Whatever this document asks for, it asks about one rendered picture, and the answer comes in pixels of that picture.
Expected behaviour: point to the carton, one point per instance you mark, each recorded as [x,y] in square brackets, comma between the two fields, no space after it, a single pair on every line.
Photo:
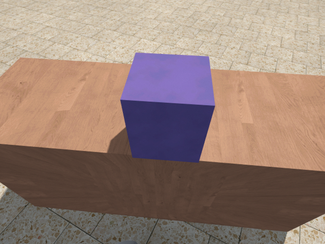
[167,104]

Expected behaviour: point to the pedestal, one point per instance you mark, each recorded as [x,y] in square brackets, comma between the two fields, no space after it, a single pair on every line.
[64,144]

